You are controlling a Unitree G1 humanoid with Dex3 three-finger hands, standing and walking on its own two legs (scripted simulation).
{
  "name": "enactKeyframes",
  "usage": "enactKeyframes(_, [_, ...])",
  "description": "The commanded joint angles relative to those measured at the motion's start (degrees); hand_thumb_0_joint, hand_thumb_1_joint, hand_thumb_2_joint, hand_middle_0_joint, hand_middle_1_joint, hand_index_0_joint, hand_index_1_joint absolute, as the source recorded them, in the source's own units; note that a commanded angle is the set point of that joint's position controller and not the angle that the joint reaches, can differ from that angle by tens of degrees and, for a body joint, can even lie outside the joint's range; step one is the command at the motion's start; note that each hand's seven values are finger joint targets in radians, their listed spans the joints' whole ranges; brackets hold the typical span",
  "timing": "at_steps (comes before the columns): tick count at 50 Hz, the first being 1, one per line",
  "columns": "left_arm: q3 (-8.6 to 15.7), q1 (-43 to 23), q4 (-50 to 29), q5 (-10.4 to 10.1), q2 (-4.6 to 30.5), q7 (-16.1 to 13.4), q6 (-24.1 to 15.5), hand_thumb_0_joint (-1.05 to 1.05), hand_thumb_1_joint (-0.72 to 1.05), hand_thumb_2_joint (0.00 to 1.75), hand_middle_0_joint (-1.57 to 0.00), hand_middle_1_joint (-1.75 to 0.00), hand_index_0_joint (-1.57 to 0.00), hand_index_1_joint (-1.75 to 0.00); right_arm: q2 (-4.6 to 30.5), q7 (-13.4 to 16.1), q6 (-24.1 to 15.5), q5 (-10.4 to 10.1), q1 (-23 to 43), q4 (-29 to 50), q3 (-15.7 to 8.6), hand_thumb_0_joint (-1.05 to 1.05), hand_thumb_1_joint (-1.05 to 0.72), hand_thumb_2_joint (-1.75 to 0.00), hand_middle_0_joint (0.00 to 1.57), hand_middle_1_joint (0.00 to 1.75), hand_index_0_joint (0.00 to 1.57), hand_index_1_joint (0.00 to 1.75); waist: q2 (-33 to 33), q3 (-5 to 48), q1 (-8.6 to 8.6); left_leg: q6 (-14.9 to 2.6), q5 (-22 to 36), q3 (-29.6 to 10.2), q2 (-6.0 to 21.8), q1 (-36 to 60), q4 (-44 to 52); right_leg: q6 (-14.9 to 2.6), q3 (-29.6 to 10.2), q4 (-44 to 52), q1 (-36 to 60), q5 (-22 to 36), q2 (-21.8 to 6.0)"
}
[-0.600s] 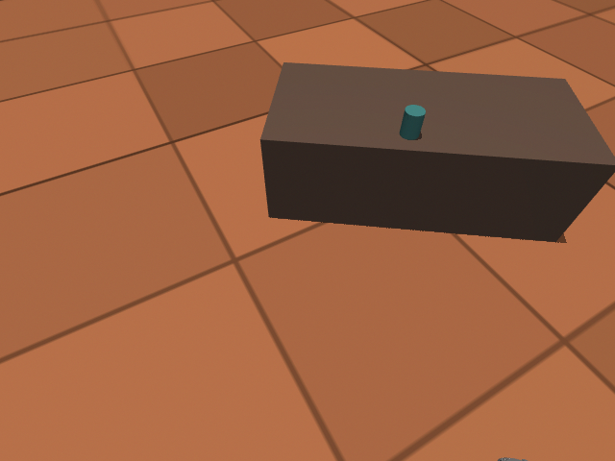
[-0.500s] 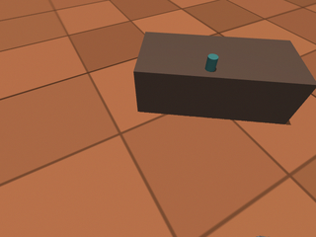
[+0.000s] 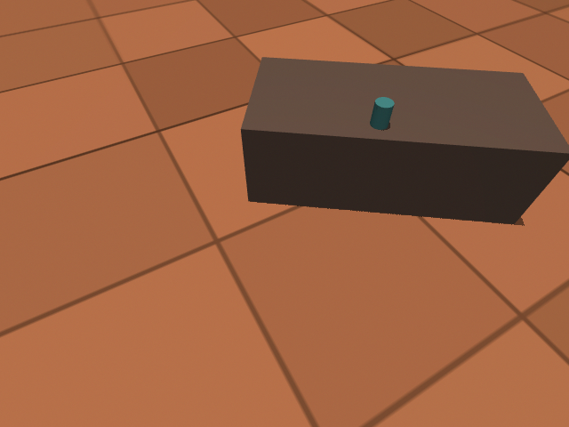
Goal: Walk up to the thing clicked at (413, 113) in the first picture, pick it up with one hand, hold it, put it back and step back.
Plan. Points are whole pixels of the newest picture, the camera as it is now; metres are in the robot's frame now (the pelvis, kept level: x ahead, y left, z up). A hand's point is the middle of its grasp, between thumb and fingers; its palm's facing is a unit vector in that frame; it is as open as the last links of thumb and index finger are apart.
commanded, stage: stand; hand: right
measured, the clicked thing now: (381, 113) +1.18 -0.39 -0.31
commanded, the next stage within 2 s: walk up in 0.52 s
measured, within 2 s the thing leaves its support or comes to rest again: neither
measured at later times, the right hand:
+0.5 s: hand out of the picture +0.07 -0.25 -0.16, palm faces -0.02 +0.94 -0.33, open 7.4 cm
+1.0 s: hand (516, 410) +0.16 -0.37 -0.16, palm faces +0.03 +0.93 -0.36, open 7.4 cm
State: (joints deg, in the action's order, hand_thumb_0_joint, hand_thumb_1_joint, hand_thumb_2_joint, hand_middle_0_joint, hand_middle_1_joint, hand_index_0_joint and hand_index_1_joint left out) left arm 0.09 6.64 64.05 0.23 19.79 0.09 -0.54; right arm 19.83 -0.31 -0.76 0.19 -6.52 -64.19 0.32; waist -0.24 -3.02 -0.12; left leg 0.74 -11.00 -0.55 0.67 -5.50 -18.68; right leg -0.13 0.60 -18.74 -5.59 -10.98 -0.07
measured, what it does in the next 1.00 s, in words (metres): walks ahead: right foot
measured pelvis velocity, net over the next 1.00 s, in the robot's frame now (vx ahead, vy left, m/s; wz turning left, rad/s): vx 0.11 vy -0.08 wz -0.07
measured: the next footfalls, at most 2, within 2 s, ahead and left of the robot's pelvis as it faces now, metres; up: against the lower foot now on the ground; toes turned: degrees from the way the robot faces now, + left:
right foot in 0.80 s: +0.16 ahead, -0.20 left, +0.00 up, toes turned -7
left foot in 1.18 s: +0.34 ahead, +0.05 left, +0.00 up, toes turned +0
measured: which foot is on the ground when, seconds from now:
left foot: down 0.00-0.82, up 0.84-1.00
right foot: down 0.00-0.56, up 0.58-0.78, down 0.80-1.00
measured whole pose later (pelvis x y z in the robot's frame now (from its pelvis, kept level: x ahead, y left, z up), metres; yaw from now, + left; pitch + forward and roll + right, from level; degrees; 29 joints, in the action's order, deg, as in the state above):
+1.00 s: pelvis +0.11 -0.08 -0.01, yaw -4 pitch -4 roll -1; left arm 4.0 17.6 53.7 1.1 22.3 3.7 -2.7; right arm 25.7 -3.5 -1.9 1.1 -14.8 -55.2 -4.8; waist -3.6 -3.8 1.6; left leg -1.4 -22.8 0.2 2.8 -23.2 -57.1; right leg -1.9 3.3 -29.7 -11.2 -15.3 -0.2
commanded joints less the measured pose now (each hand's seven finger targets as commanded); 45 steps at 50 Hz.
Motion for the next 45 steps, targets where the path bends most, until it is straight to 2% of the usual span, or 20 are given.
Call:
enactKeyframes(1, [2.05, -2.14, -3.53, 0.14, 12.24, -0.75, -1.51, 0.0, 0.9, 0.9, -0.2, -0.3, -0.2, -0.3, 12.04, 0.92, -1.08, 0.17, 2.28, 3.49, -2.24, 0.0, -0.9, -0.9, 0.2, 0.3, 0.2, 0.3, 0.2, 4.02, 0.28, -2.09, 9.82, -4.7, 6.72, 0.51, 2.45, -1.52, -5.46, 2.82, -0.25, 9.83, -7.12])
enactKeyframes(25, [2.03, -1.89, -3.32, 0.22, 12.06, -0.77, -1.4, 0.0, 0.9, 0.9, -0.2, -0.3, -0.2, -0.3, 12.39, 0.96, -1.12, 0.21, 1.98, 3.19, -2.45, 0.0, -0.9, -0.9, 0.2, 0.3, 0.2, 0.3, 0.05, 4.05, 0.21, -2.26, 9.74, -4.62, 6.69, 0.77, 2.94, -1.37, -5.74, 3.23, 0.52, 9.64, -7.45])
enactKeyframes(26, [5.54, 0.95, -7.73, 1.59, 16.84, 1.2, -1.67, 0.0, 0.9, 0.9, -0.2, -0.3, -0.2, -0.3, 17.59, -0.01, -2.39, 1.66, -2.87, 6.36, -6.09, 0.0, -0.9, -0.9, 0.2, 0.3, 0.2, 0.3, 0.89, 9.36, -0.71, -6.31, -19.78, -5.61, 5.53, 4.45, -0.68, -3.13, -5.04, -3.08, -2.82, -17.23, -3.03])
enactKeyframes(27, [5.8, -2.22, -7.88, 2.12, 16.27, 1.91, -1.33, 0.0, 0.9, 0.9, -0.2, -0.3, -0.2, -0.3, 18.87, -0.27, -2.72, 2.07, -6.31, 4.94, -7.18, 0.0, -0.9, -0.9, 0.2, 0.3, 0.2, 0.3, -2.05, 4.36, -3.07, -8.26, -30.84, -10.65, 8.67, 6.09, 2.63, -3.21, -3.93, -8.66, -14.69, -24.22, -2.15])
enactKeyframes(28, [5.68, -6.74, -9.99, 2.25, 14.0, 2.51, -1.07, 0.0, 0.9, 0.9, -0.2, -0.3, -0.2, -0.3, 20.48, -0.33, -2.86, 2.04, -8.77, 4.89, -8.29, 0.0, -0.9, -0.9, 0.2, 0.3, 0.2, 0.3, -7.3, -1.77, -5.45, -11.31, -35.52, -18.75, 15.03, 7.12, 8.83, -1.97, -0.45, -19.05, -25.8, -18.76, 0.12])
enactKeyframes(29, [5.99, -8.25, -11.8, 2.61, 14.1, 2.67, -0.94, 0.0, 0.9, 0.9, -0.2, -0.3, -0.2, -0.3, 21.8, -0.4, -3.26, 2.18, -9.64, 6.22, -9.12, 0.0, -0.9, -0.9, 0.2, 0.3, 0.2, 0.3, -7.5, -6.01, -6.18, -15.49, -33.87, -25.87, 22.27, 6.6, 11.87, -1.32, -3.53, -28.45, -33.76, -18.0, -1.81])
enactKeyframes(30, [6.08, -6.61, -12.27, 2.25, 14.37, 2.85, -1.24, 0.0, 0.9, 0.9, -0.2, -0.3, -0.2, -0.3, 21.27, -0.26, -3.97, 2.08, -8.54, 7.33, -9.18, 0.0, -0.9, -0.9, 0.2, 0.3, 0.2, 0.3, -4.37, -6.46, -4.33, -16.2, -31.01, -26.85, 23.51, 5.91, 12.0, -1.74, -7.81, -32.04, -35.6, -15.95, -4.26])
enactKeyframes(31, [6.23, -3.89, -12.15, 1.86, 15.0, 3.2, -1.61, 0.0, 0.9, 0.9, -0.2, -0.3, -0.2, -0.3, 19.69, -0.21, -4.46, 1.86, -7.25, 8.67, -8.72, 0.0, -0.9, -0.9, 0.2, 0.3, 0.2, 0.3, -2.49, -3.68, -2.43, -15.31, -27.78, -23.85, 21.72, 7.12, 11.17, -1.92, -8.89, -32.82, -34.1, -13.88, -5.43])
enactKeyframes(32, [6.34, -2.43, -12.27, 1.66, 14.96, 3.8, -1.71, 0.0, 0.9, 0.9, -0.2, -0.3, -0.2, -0.3, 18.92, -0.32, -4.53, 2.04, -6.16, 9.76, -8.55, 0.0, -0.9, -0.9, 0.2, 0.3, 0.2, 0.3, -3.51, -2.14, -1.63, -14.31, -26.38, -20.03, 20.07, 6.15, 10.83, -1.58, -8.17, -31.1, -32.12, -13.59, -5.83])
enactKeyframes(35, [6.53, 0.82, -12.74, 1.81, 14.22, 5.43, -1.65, 0.0, 0.9, 0.9, -0.2, -0.3, -0.2, -0.3, 19.63, -1.23, -4.38, 2.78, -0.9, 13.14, -9.11, 0.0, -0.9, -0.9, 0.2, 0.3, 0.2, 0.3, -10.93, -2.48, 0.5, -12.39, -21.29, -9.76, 16.08, -2.5, 9.71, -0.34, -2.9, -22.02, -20.34, -11.39, -5.89])
enactKeyframes(36, [6.85, 1.59, -12.5, 1.85, 14.1, 5.6, -1.7, 0.0, 0.9, 0.9, -0.2, -0.3, -0.2, -0.3, 19.2, -1.45, -4.2, 2.79, -0.85, 13.76, -8.99, 0.0, -0.9, -0.9, 0.2, 0.3, 0.2, 0.3, -10.78, -2.48, 0.87, -11.32, -20.04, -6.78, 14.37, -6.07, 8.25, -0.4, -1.46, -19.18, -15.09, -10.01, -4.94])
enactKeyframes(37, [7.25, 3.84, -11.83, 1.83, 14.14, 5.55, -1.78, 0.0, 0.9, 0.9, -0.2, -0.3, -0.2, -0.3, 18.88, -1.55, -4.01, 2.77, -0.38, 14.15, -8.87, 0.0, -0.9, -0.9, 0.2, 0.3, 0.2, 0.3, -10.08, -2.22, 2.13, -10.38, -19.61, -4.68, 13.3, -9.66, 6.32, -0.46, -0.27, -17.19, -9.74, -7.02, -4.33])
enactKeyframes(38, [7.54, 7.66, -10.86, 1.88, 13.94, 5.35, -1.88, 0.0, 0.9, 0.9, -0.2, -0.3, -0.2, -0.3, 18.86, -1.67, -3.68, 2.75, 1.55, 14.67, -8.89, 0.0, -0.9, -0.9, 0.2, 0.3, 0.2, 0.3, -8.16, -1.13, 4.43, -9.76, -19.72, -1.86, 11.65, -12.3, 1.22, -0.31, 2.38, -13.11, -3.47, -2.23, -3.22])
enactKeyframes(39, [7.92, 11.19, -9.45, 1.96, 14.73, 4.92, -2.22, 0.0, 0.9, 0.9, -0.2, -0.3, -0.2, -0.3, 17.29, -1.63, -3.22, 2.65, 0.99, 15.0, -8.43, 0.0, -0.9, -0.9, 0.2, 0.3, 0.2, 0.3, -3.07, 0.34, 5.57, -8.57, -19.58, 1.16, 8.82, -15.85, -6.33, 0.08, 4.57, -10.29, 3.59, 0.13, -1.01])
enactKeyframes(40, [9.07, 16.63, -7.95, 2.28, 17.11, 4.12, -2.72, 0.0, 0.9, 0.9, -0.2, -0.3, -0.2, -0.3, 14.75, -1.53, -2.84, 2.88, -1.68, 14.94, -7.51, 0.0, -0.9, -0.9, 0.2, 0.3, 0.2, 0.3, 5.93, 3.19, 7.43, -7.4, -21.01, 3.13, 5.67, -23.02, -19.7, -0.12, 3.46, -11.73, 13.64, -4.19, 0.98])
enactKeyframes(41, [10.51, 22.69, -8.25, 2.68, 21.62, 3.02, -3.04, 0.0, 0.9, 0.9, -0.2, -0.3, -0.2, -0.3, 10.83, -1.61, -2.86, 2.26, -2.99, 16.15, -6.02, 0.0, -0.9, -0.9, 0.2, 0.3, 0.2, 0.3, 19.91, 4.13, 10.27, -5.46, -24.69, 7.47, -0.14, -31.79, -37.41, -3.25, -11.45, -1.64, 17.1, -21.57, -7.18])
enactKeyframes(42, [10.39, 19.81, -10.82, 2.43, 25.6, 2.88, -3.54, 0.0, 0.9, 0.9, -0.2, -0.3, -0.2, -0.3, 11.97, -1.62, -2.57, 1.11, -3.15, 17.35, -6.15, 0.0, -0.9, -0.9, 0.2, 0.3, 0.2, 0.3, 19.44, 2.91, 8.22, -3.3, -23.57, 0.44, -3.04, -33.82, -46.53, -11.13, -40.66, 12.72, 7.24, -38.84, -22.06])
enactKeyframes(43, [9.95, 12.82, -13.46, 1.48, 26.23, 2.92, -3.54, 0.0, 0.9, 0.9, -0.2, -0.3, -0.2, -0.3, 16.94, -1.4, -2.29, 1.44, -2.05, 16.44, -7.58, 0.0, -0.9, -0.9, 0.2, 0.3, 0.2, 0.3, 10.58, -3.53, 5.37, -2.66, -19.88, -5.09, 2.1, -31.42, -48.17, -14.57, -43.58, 13.65, -2.37, -44.13, -24.46])
enactKeyframes(44, [9.47, 9.3, -14.46, 0.82, 24.21, 2.76, -3.53, 0.0, 0.9, 0.9, -0.2, -0.3, -0.2, -0.3, 18.36, -1.71, -2.43, 0.93, -3.89, 15.14, -7.94, 0.0, -0.9, -0.9, 0.2, 0.3, 0.2, 0.3, 6.41, -5.65, 3.13, -2.65, -15.63, -5.6, 3.84, -31.06, -48.18, -13.98, -36.44, 11.98, -4.25, -39.0, -21.66])
enactKeyframes(45, [8.87, 7.65, -14.95, 0.74, 22.33, 2.44, -3.73, 0.0, 0.9, 0.9, -0.2, -0.3, -0.2, -0.3, 17.83, -1.89, -2.61, 0.64, -6.22, 14.1, -7.68, 0.0, -0.9, -0.9, 0.2, 0.3, 0.2, 0.3, 6.08, -4.68, 1.73, -2.78, -12.93, -4.92, 4.84, -30.29, -46.22, -13.0, -30.08, 10.27, -3.7, -33.12, -19.06])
